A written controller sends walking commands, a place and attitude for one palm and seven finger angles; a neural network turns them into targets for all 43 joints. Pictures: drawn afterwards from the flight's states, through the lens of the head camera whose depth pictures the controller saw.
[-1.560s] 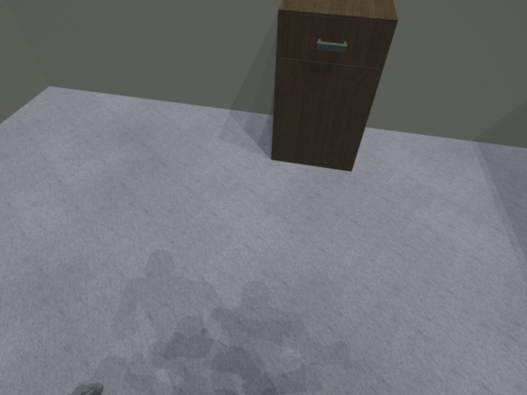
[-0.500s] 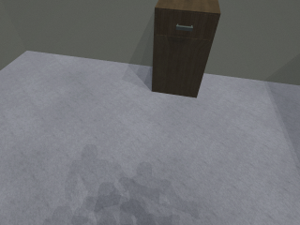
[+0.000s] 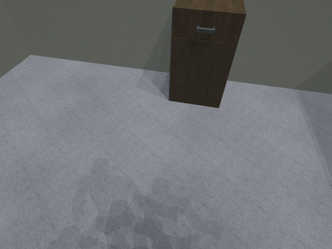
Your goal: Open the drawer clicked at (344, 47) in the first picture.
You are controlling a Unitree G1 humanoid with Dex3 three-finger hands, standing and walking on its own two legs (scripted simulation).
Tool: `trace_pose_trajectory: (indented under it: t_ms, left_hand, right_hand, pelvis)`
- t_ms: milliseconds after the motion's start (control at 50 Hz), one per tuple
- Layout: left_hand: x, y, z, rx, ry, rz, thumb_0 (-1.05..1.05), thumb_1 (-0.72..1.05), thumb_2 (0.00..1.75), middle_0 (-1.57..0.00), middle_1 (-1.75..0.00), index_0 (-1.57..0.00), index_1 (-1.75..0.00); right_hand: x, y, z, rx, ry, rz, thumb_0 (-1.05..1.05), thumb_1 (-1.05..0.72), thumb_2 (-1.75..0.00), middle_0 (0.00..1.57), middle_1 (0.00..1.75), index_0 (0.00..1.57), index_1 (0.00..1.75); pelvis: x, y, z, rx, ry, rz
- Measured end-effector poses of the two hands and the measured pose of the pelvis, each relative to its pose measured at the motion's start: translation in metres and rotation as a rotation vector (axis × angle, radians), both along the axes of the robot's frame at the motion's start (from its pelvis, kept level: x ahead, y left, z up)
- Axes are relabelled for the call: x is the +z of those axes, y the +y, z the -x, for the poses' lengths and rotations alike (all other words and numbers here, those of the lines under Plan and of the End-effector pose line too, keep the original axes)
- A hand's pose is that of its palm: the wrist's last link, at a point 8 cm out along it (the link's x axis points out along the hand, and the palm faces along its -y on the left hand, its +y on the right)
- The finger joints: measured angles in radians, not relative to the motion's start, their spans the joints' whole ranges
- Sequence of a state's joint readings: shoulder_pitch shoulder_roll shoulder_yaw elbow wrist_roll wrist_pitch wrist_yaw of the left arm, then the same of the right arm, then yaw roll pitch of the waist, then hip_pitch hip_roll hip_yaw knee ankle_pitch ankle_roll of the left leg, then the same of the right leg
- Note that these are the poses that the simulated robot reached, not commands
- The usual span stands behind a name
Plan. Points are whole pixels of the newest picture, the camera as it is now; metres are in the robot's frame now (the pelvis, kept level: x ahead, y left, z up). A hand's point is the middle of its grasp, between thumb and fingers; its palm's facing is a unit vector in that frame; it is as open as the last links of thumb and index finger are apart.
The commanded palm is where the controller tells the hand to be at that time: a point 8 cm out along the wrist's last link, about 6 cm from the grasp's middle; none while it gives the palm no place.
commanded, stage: walk to a spot facing it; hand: left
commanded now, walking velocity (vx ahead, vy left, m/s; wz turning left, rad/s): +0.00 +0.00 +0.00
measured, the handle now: (205, 29) +1.43 -0.18 -0.08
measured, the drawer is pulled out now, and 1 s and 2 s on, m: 0.00 0.00 0.00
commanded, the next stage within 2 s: turn to face it in 1.66 s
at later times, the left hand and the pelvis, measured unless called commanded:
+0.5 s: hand out of the picture +0.08 +0.16 -0.19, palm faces -0.08 -0.97 -0.21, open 7.4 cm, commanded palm none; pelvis +0.07 -0.03 -0.02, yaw -9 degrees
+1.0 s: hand (119, 183) +0.36 +0.19 -0.19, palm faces -0.32 -0.93 -0.20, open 7.4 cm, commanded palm none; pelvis +0.27 +0.00 -0.01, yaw -25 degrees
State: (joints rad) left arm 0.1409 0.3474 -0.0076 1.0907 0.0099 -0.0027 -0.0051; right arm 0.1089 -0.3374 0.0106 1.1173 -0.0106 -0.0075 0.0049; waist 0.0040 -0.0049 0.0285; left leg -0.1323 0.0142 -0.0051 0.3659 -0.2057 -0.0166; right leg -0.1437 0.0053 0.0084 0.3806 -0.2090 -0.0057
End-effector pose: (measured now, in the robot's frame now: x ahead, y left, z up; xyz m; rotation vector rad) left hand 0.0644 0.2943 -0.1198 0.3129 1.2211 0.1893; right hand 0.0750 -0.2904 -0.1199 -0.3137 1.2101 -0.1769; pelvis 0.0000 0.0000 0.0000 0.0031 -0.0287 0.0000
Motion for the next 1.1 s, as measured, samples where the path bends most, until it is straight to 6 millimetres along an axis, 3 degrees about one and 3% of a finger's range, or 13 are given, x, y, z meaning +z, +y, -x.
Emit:
trace_pose_trajectory:
  t_ms: [220,340,460,540,620,680,780,860,900,960,1040,1100]
  left_hand:
    - [-0.009,-0.011,0.002,0.001,0.03,0.024,0.0,0.91,0.9,-0.2,-0.3,-0.2,-0.3]
    - [-0.026,-0.038,0.008,-0.021,0.124,0.086,0.0,0.91,0.9,-0.2,-0.3,-0.2,-0.3]
    - [-0.037,-0.075,-0.013,-0.035,0.119,0.117,0.0,0.91,0.9,-0.2,-0.3,-0.2,-0.3]
    - [-0.03,-0.093,-0.013,-0.027,0.155,0.135,0.0,0.91,0.9,-0.2,-0.3,-0.2,-0.3]
    - [-0.022,-0.101,-0.019,-0.054,0.247,0.153,0.0,0.91,0.9,-0.2,-0.3,-0.2,-0.3]
    - [-0.021,-0.098,-0.034,-0.069,0.29,0.156,0.0,0.91,0.9,-0.2,-0.3,-0.2,-0.3]
    - [-0.031,-0.079,-0.083,-0.077,0.308,0.147,0.0,0.9,0.9,-0.2,-0.3,-0.2,-0.3]
    - [-0.054,-0.056,-0.145,-0.11,0.303,0.136,0.0,0.9,0.9,-0.2,-0.3,-0.2,-0.3]
    - [-0.057,-0.049,-0.186,-0.159,0.277,0.125,0.0,0.91,0.9,-0.2,-0.3,-0.2,-0.3]
    - [-0.049,-0.05,-0.259,-0.236,0.192,0.12,0.0,0.91,0.9,-0.2,-0.3,-0.2,-0.3]
    - [-0.031,-0.07,-0.352,-0.327,0.058,0.128,0.0,0.91,0.9,-0.19,-0.3,-0.2,-0.3]
    - [-0.019,-0.095,-0.41,-0.393,-0.01,0.139,0.0,0.92,0.9,-0.19,-0.3,-0.19,-0.3]
  right_hand:
    - [-0.007,0.008,0.003,-0.024,0.0,-0.02,0.0,-0.91,-0.9,0.2,0.3,0.21,0.3]
    - [-0.026,0.019,0.027,-0.126,0.028,-0.079,0.0,-0.91,-0.9,0.21,0.3,0.21,0.3]
    - [-0.048,0.014,0.054,-0.212,0.146,-0.118,0.0,-0.91,-0.9,0.21,0.3,0.21,0.3]
    - [-0.038,0.012,0.026,-0.227,0.141,-0.127,0.01,-0.91,-0.9,0.2,0.3,0.2,0.3]
    - [-0.024,0.013,-0.029,-0.257,0.021,-0.141,0.01,-0.91,-0.9,0.2,0.3,0.2,0.3]
    - [-0.017,0.016,-0.075,-0.263,-0.064,-0.148,0.01,-0.91,-0.9,0.2,0.3,0.2,0.3]
    - [-0.012,0.028,-0.156,-0.239,-0.159,-0.14,0.0,-0.91,-0.9,0.2,0.3,0.2,0.3]
    - [-0.017,0.035,-0.204,-0.249,-0.239,-0.09,0.0,-0.91,-0.9,0.2,0.3,0.2,0.3]
    - [-0.015,0.039,-0.206,-0.286,-0.241,-0.082,0.0,-0.91,-0.9,0.2,0.3,0.21,0.3]
    - [-0.011,0.049,-0.193,-0.364,-0.192,-0.083,0.0,-0.91,-0.9,0.2,0.3,0.21,0.3]
    - [-0.01,0.053,-0.163,-0.495,-0.097,-0.071,-0.01,-0.94,-0.9,0.21,0.3,0.21,0.3]
    - [-0.011,0.057,-0.14,-0.567,-0.012,-0.077,-0.01,-0.94,-0.9,0.21,0.3,0.21,0.3]
  pelvis:
    - [-0.004,-0.001,-0.008,-0.037,0.007,0.001]
    - [-0.014,-0.008,-0.029,-0.112,0.022,-0.012]
    - [-0.026,-0.028,-0.057,-0.143,0.012,0.008]
    - [-0.015,-0.032,-0.078,-0.178,0.015,0.004]
    - [-0.006,-0.03,-0.104,-0.223,0.03,-0.006]
    - [-0.005,-0.026,-0.126,-0.251,0.038,-0.003]
    - [-0.011,-0.014,-0.174,-0.288,0.041,0.01]
    - [-0.029,-0.001,-0.217,-0.339,0.031,0.023]
    - [-0.028,0.001,-0.232,-0.375,0.017,0.015]
    - [-0.019,0.002,-0.253,-0.408,0.012,0.011]
    - [-0.008,0.0,-0.282,-0.452,0.023,0.001]
    - [-0.004,-0.006,-0.304,-0.481,0.029,-0.007]
